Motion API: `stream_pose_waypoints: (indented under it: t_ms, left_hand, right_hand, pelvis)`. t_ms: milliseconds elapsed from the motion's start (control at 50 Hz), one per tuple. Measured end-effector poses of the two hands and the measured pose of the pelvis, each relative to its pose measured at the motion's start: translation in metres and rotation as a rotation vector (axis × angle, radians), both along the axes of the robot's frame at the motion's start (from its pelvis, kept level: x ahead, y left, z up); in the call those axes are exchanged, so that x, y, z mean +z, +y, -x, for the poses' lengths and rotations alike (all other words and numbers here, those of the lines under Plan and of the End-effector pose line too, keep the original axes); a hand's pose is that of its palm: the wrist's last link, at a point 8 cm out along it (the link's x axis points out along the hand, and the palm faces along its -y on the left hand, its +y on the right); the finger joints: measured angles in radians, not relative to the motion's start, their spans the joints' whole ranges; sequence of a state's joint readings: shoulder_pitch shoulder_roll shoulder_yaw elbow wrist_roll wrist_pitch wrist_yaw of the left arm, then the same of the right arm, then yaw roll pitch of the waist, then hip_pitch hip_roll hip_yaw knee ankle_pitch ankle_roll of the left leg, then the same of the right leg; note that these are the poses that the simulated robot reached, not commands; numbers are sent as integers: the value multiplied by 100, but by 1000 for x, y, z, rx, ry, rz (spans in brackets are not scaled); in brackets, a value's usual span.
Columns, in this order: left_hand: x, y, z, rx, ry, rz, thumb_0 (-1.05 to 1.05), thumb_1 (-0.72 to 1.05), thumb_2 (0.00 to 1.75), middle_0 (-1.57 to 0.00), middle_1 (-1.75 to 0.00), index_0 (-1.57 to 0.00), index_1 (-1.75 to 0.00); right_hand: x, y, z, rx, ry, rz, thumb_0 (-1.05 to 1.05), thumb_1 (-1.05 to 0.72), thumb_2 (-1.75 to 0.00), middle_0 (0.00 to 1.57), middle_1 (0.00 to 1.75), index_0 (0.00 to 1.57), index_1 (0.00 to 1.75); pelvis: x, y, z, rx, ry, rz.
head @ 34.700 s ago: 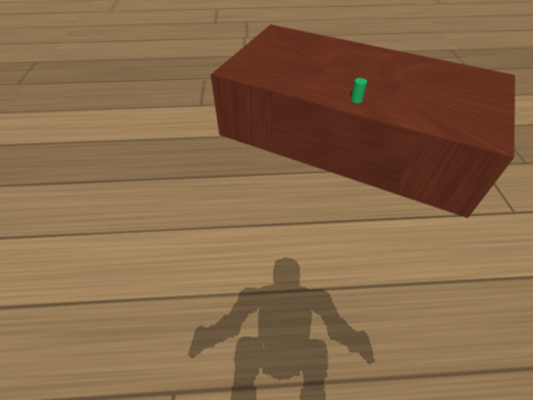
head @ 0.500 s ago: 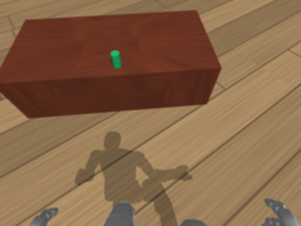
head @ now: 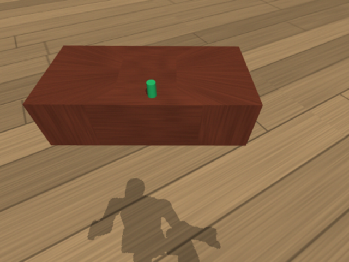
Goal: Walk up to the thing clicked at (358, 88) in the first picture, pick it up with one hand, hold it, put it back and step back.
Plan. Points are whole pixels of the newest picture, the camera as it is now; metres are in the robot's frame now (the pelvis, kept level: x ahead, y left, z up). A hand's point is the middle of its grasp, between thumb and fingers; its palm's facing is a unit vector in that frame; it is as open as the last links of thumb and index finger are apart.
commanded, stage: step back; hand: left
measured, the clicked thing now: (151, 89) +1.06 +0.21 -0.32
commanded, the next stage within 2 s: stand in 0.60 s
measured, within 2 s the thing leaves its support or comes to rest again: neither
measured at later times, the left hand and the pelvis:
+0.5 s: hand out of the picture +0.14 +0.28 -0.14, palm faces +0.02 -0.93 -0.37, open 7.3 cm; pelvis +0.04 +0.02 +0.01, yaw +1 degrees
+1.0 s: hand out of the picture +0.11 +0.25 -0.14, palm faces -0.01 -0.95 -0.32, open 7.3 cm; pelvis +0.02 +0.01 +0.02, yaw +0 degrees
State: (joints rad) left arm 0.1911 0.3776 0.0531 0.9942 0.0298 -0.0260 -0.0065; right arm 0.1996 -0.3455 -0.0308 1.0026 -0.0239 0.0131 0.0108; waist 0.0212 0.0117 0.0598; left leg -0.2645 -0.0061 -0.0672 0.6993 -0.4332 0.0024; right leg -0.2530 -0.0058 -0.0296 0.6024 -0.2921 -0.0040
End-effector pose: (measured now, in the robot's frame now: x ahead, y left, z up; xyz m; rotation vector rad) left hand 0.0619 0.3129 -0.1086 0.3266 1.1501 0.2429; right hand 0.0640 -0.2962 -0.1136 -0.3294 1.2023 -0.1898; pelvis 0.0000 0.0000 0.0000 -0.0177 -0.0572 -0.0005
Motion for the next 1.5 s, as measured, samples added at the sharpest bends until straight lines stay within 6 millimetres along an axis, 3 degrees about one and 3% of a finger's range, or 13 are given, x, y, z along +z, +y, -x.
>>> stream_pose_waypoints:
  t_ms: [160, 240, 480, 640, 760, 940, 1280, 1500]
  left_hand:
    - [-4, 10, -9, 12, 26, 31, 0, 90, 90, -21, -30, -21, -30]
    - [-4, 14, -23, 16, 22, 32, 0, 90, 90, -21, -30, -21, -30]
    - [4, 11, -63, -5, 2, 9, 0, 90, 90, -21, -30, -21, -30]
    - [9, 9, -73, -2, -16, 1, 0, 90, 90, -21, -30, -21, -30]
    - [8, -1, -67, -9, 12, 28, 0, 90, 90, -21, -30, -21, -30]
    - [8, -15, -46, -21, 42, 56, 0, 90, 90, -21, -30, -21, -30]
    - [13, -15, -1, -2, 90, 30, 0, 90, 90, -21, -30, -21, -30]
    - [12, -20, 2, -8, 96, 36, 0, 90, 90, -21, -30, -21, -30]
  right_hand:
    - [7, 8, -14, 2, -8, 21, 0, -90, -89, 20, 30, 20, 30]
    - [11, 16, -24, 10, 17, 13, 0, -90, -89, 20, 30, 20, 30]
    - [11, 21, -78, 8, -46, -5, 0, -90, -89, 20, 30, 21, 30]
    - [13, 23, -94, 12, -72, -14, 0, -90, -89, 20, 30, 20, 30]
    - [19, 21, -86, 10, -71, -14, 0, -90, -89, 20, 30, 21, 30]
    - [22, 13, -58, -7, -41, -11, 0, -90, -89, 20, 30, 21, 30]
    - [12, 1, -2, -21, 44, -28, 0, -90, -89, 20, 30, 20, 30]
    - [11, -4, 8, -25, 65, -23, 0, -90, -89, 20, 30, 20, 30]
  pelvis:
    - [3, 18, -11, 5, 16, -12]
    - [7, 16, -21, 4, 22, -5]
    - [9, 16, -38, 9, 29, -9]
    - [11, 15, -42, 9, 18, -14]
    - [17, 14, -37, 6, 11, -15]
    - [22, 9, -23, 4, -3, -18]
    - [23, -2, -2, 7, -1, -19]
    - [22, -5, -2, 4, 2, -19]
